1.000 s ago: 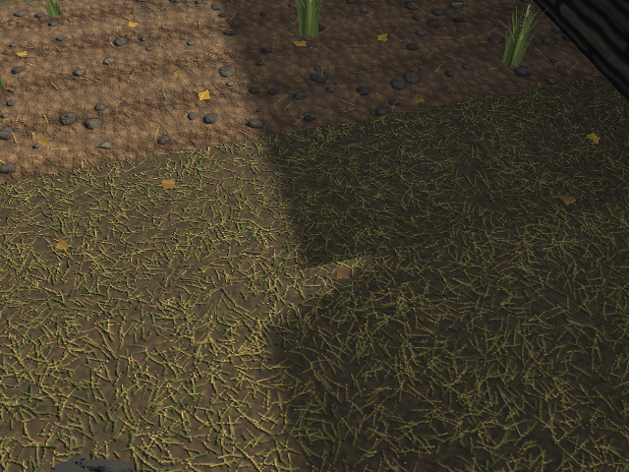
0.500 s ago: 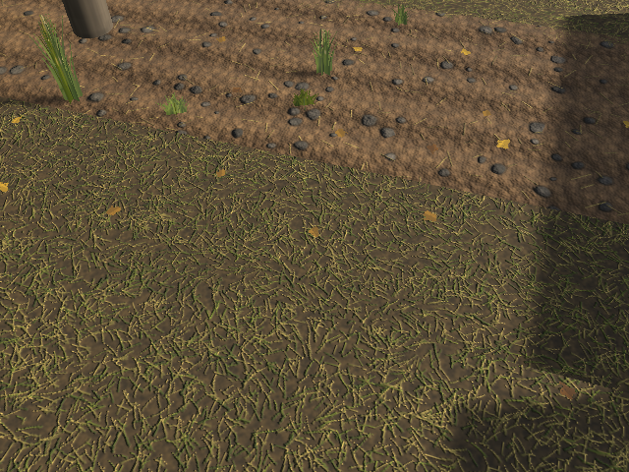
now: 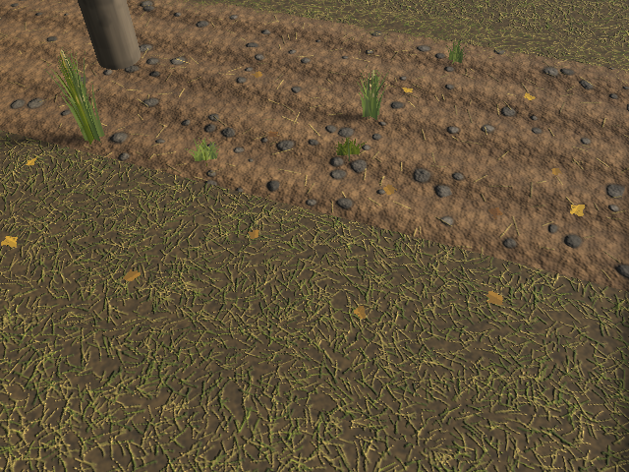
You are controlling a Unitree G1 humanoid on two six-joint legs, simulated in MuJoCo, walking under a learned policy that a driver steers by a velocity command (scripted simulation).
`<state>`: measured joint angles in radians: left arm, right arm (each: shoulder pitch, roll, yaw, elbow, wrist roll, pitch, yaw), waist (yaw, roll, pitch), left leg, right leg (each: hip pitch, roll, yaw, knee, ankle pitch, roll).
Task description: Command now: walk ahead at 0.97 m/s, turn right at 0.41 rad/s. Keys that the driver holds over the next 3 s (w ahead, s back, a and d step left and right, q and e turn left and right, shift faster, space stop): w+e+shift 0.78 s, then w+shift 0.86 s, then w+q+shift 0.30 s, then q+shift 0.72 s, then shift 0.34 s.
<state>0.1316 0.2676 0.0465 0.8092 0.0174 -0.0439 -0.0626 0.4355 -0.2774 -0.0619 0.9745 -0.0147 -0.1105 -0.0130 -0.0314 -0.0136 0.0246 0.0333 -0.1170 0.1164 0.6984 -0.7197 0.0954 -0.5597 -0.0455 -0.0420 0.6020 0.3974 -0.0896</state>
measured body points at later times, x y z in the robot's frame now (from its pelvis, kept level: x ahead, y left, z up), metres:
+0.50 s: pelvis +0.48 +0.00 -0.11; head +0.50 +0.00 +0.34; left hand +0.59 +0.27 -0.24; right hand +0.58 -0.31 -0.18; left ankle +0.60 +0.10 -0.82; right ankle +0.26 -0.05 -0.72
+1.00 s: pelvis +0.91 -0.21 -0.25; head +0.94 -0.22 +0.20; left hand +1.15 -0.09 -0.40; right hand +0.71 -0.36 -0.39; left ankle +0.91 +0.00 -0.79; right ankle +0.89 -0.21 -0.97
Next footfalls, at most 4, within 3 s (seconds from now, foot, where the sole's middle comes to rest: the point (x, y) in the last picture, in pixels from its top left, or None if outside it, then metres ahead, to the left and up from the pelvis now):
0.10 right None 0.23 -0.05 -0.86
0.44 left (292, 434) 0.64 0.09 -0.86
0.90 right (410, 357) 0.92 -0.24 -1.01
1.22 left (440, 239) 1.35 -0.40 -1.01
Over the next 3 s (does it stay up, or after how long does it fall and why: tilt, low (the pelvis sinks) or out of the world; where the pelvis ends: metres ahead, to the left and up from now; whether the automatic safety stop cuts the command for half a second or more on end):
stays up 1.90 -1.12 -0.23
